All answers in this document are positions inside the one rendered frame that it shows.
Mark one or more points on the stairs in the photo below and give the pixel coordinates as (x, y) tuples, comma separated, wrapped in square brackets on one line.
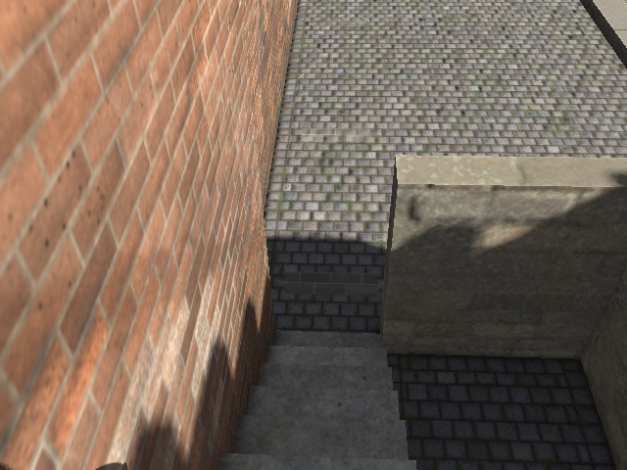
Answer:
[(324, 401)]

